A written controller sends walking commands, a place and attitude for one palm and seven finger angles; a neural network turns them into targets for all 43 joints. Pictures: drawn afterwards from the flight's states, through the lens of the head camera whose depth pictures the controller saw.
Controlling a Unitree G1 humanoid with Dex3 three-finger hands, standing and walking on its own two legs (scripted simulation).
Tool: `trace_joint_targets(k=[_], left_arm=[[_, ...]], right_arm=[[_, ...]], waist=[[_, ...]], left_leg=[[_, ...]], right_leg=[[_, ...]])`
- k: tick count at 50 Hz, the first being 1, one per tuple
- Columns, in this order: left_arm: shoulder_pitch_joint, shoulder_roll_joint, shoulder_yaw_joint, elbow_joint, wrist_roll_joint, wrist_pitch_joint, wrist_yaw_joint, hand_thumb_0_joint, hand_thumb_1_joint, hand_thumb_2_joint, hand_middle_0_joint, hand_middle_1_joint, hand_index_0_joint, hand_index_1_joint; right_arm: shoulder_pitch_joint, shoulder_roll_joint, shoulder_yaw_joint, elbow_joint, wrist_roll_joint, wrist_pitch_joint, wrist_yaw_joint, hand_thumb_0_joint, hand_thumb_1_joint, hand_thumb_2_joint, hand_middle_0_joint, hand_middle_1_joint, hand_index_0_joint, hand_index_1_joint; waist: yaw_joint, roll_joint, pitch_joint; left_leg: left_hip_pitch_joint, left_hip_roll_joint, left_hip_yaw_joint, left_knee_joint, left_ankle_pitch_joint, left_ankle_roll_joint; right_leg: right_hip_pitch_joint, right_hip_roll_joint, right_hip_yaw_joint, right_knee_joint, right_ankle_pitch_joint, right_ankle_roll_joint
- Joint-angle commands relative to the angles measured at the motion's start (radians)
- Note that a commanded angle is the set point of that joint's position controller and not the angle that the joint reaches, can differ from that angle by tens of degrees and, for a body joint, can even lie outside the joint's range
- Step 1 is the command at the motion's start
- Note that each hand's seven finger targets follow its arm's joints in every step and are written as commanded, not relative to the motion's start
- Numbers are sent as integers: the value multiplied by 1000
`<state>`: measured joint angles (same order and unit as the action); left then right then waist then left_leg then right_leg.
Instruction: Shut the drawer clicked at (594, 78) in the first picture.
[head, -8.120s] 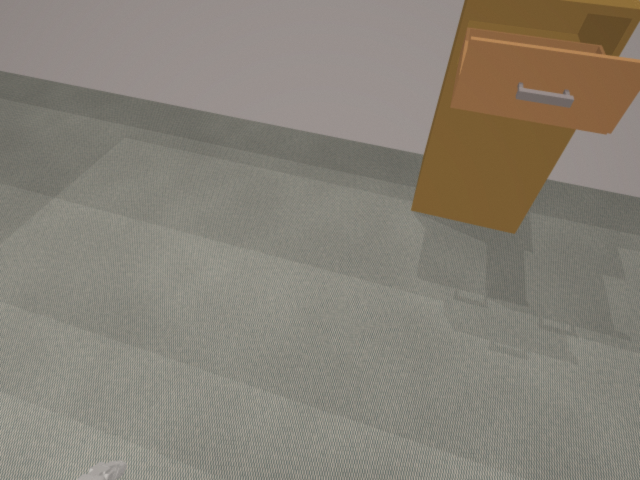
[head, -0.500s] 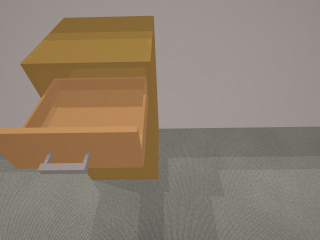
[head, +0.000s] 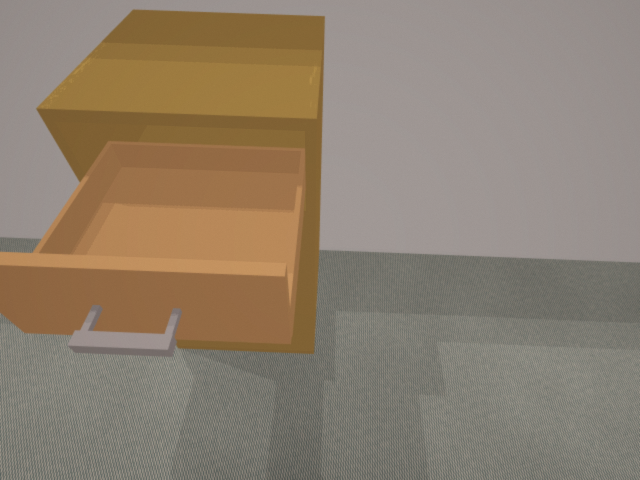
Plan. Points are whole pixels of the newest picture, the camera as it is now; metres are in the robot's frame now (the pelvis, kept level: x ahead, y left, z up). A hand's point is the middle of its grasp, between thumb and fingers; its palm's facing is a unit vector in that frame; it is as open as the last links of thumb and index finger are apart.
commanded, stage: come to a stop and stand still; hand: left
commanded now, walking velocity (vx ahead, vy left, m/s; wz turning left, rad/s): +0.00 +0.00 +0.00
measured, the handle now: (129, 328) +0.29 +0.27 +0.01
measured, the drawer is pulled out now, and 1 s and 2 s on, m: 0.30 0.30 0.29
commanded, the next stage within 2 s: look again from close up in 0.32 s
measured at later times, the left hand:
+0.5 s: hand out of the picture +0.00 +0.19 -0.18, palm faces +0.01 -0.98 -0.21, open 7.4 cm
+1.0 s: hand out of the picture -0.02 +0.23 -0.18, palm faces -0.01 -0.98 -0.22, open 7.4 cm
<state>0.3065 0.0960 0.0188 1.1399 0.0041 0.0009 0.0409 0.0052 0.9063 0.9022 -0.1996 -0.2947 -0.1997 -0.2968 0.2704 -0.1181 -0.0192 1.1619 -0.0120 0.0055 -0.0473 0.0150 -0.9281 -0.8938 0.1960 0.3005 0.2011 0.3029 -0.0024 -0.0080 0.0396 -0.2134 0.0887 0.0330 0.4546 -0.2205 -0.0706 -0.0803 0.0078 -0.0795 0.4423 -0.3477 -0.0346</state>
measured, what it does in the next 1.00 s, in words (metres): shifts its weight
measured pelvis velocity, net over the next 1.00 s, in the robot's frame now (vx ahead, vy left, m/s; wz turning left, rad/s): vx -0.02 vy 0.05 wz -0.03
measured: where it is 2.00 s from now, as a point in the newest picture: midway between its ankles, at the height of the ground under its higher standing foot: outside the picture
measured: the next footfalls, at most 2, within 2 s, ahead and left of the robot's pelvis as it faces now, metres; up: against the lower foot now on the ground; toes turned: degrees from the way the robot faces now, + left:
none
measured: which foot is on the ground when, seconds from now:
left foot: down 0.00-1.00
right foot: down 0.00-1.00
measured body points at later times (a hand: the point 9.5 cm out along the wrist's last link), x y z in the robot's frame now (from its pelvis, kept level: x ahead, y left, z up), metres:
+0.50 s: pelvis +0.00 +0.02 +0.00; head +0.02 +0.02 +0.45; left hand +0.00 +0.24 -0.16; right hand +0.01 -0.21 -0.16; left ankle +0.01 +0.16 -0.73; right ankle -0.07 -0.09 -0.74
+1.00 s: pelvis -0.02 +0.05 +0.00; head -0.01 +0.05 +0.45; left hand -0.02 +0.28 -0.16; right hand -0.01 -0.18 -0.16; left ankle +0.01 +0.16 -0.74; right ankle -0.07 -0.09 -0.74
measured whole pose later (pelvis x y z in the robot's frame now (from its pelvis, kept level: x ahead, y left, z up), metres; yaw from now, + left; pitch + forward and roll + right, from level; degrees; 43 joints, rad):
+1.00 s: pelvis -0.02 +0.05 +0.00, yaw -2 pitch -1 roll +0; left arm 0.32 0.19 -0.01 1.07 0.01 0.00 0.03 0.01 0.91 0.90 -0.20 -0.29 -0.20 -0.30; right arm 0.29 -0.17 0.01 1.07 -0.01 -0.01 -0.01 0.00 -0.92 -0.89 0.20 0.30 0.20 0.30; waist 0.00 -0.01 0.03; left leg -0.26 0.01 0.07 0.50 -0.22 0.02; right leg -0.14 -0.06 -0.03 0.49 -0.33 0.03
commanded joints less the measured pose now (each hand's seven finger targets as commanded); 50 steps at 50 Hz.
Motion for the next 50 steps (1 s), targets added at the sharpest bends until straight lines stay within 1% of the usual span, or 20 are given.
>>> trace_joint_targets(k=[1,11,20,21,22,23,24,25,26,27,28,29,30,31,32,33,35,38,43,50], left_arm=[[86,104,15,-25,6,-12,7,0,900,900,-200,-300,-200,-300],[77,130,16,-35,6,-14,6,0,900,900,-200,-300,-200,-300],[65,142,13,-39,6,-13,4,0,900,900,-200,-300,-200,-300],[144,169,6,-25,26,-54,40,0,900,900,-200,-300,-200,-300],[88,215,14,-77,21,-63,32,0,900,900,-200,-300,-200,-300],[60,201,6,-95,23,-65,27,0,900,900,-200,-300,-200,-300],[36,205,12,-119,21,-64,25,0,900,900,-200,-300,-200,-300],[43,202,8,-130,13,-62,23,0,900,900,-200,-300,-200,-300],[52,183,6,-137,6,-54,23,0,900,900,-200,-300,-200,-300],[64,169,4,-144,6,-43,23,0,900,900,-200,-300,-200,-300],[68,163,2,-142,7,-30,20,0,900,900,-200,-300,-200,-300],[72,159,-2,-139,10,-22,19,0,900,900,-200,-300,-200,-300],[79,159,-4,-134,11,-16,16,0,900,900,-200,-300,-200,-300],[73,162,-5,-134,12,-12,13,0,900,900,-200,-300,-200,-300],[62,164,-6,-136,12,-10,10,0,900,900,-200,-300,-200,-300],[51,167,-6,-138,11,-8,7,0,900,900,-200,-300,-200,-300],[52,172,-6,-142,13,-5,4,0,900,900,-200,-300,-200,-300],[61,174,-9,-137,13,-6,-1,0,900,900,-200,-300,-200,-300],[70,182,-11,-125,13,-11,-4,0,900,900,-200,-300,-200,-300],[83,181,-13,-93,11,-18,-3,0,900,900,-200,-300,-200,-300]], right_arm=[[79,-83,-12,-17,3,-14,-1,0,-900,-900,200,300,200,300],[49,-112,-11,-36,2,-18,1,0,-900,-900,200,300,200,300],[41,-124,-8,-38,3,-18,5,0,-900,-900,200,300,200,300],[-76,-148,-7,-123,7,-34,19,0,-900,-900,200,300,200,300],[-21,-82,0,-162,6,-23,31,0,-900,-900,200,300,200,300],[8,-80,-1,-161,5,-21,32,0,-900,-900,200,300,200,300],[48,-86,0,-168,1,-24,35,0,-900,-900,200,300,200,300],[74,-106,0,-159,0,-29,34,0,-900,-900,200,300,200,300],[91,-139,-3,-152,-2,-35,29,0,-900,-900,200,300,200,300],[82,-159,-5,-154,-1,-35,24,0,-900,-900,200,300,200,300],[67,-163,-4,-156,1,-33,22,0,-900,-900,200,300,200,300],[51,-167,1,-160,0,-32,19,0,-900,-900,200,300,200,300],[33,-166,2,-167,0,-26,19,0,-900,-900,200,300,200,300],[28,-167,2,-177,0,-23,21,0,-900,-900,200,300,200,300],[25,-164,2,-179,-1,-22,24,0,-900,-900,200,300,200,300],[27,-159,1,-180,-2,-20,25,0,-900,-900,200,300,200,300],[37,-165,2,-173,-5,-22,28,0,-900,-900,200,300,200,300],[29,-174,0,-173,-4,-21,31,0,-900,-900,200,300,200,300],[36,-175,4,-157,-1,-27,31,0,-900,-900,200,300,200,300],[49,-159,11,-117,5,-34,28,0,-900,-900,200,300,200,300]], waist=[[-2,13,40],[2,16,11],[6,-2,42],[46,-53,68],[-15,-101,31],[-23,-128,-19],[-31,-100,-83],[-37,-78,-119],[-31,-11,-140],[-15,51,-110],[-8,143,-77],[5,166,-20],[12,108,35],[8,63,64],[3,33,78],[-1,32,96],[2,62,86],[8,45,69],[10,26,36],[8,-6,17]], left_leg=[[84,33,-17,-21,290,64],[113,31,-19,-28,337,69],[102,28,-27,-59,280,71],[-13,16,28,220,285,54],[-108,-24,-1,210,-102,74],[-112,-25,12,203,-138,79],[-77,-44,31,128,-64,80],[-14,-43,18,83,76,90],[43,-3,-16,88,275,107],[48,32,-45,99,372,119],[32,49,-74,74,387,129],[-7,61,-100,55,390,145],[-55,54,-101,42,279,144],[-84,37,-94,27,165,134],[-92,22,-88,12,77,125],[-101,13,-86,-11,-1,120],[-99,16,-104,-51,-52,121],[-93,19,-117,-96,-142,123],[-57,17,-99,-100,-80,119],[5,9,-60,-63,87,112]], right_leg=[[-109,-113,73,-89,356,7],[-79,-119,75,-87,398,11],[-86,-118,73,-111,314,17],[-135,-182,185,-126,865,70],[-51,-229,162,-61,922,17],[-28,-211,141,-29,852,-24],[34,-191,107,33,909,-38],[27,-157,89,92,839,-27],[-18,-126,80,119,669,-15],[-70,-98,72,96,457,-5],[-94,-79,59,79,267,2],[-104,-60,56,61,160,7],[-120,-57,59,28,94,5],[-134,-63,72,9,66,2],[-153,-69,84,-2,45,0],[-173,-74,88,-14,4,0],[-169,-71,79,-9,-26,4],[-171,-74,81,-16,-40,8],[-154,-90,86,-33,13,14],[-144,-107,100,-51,119,19]])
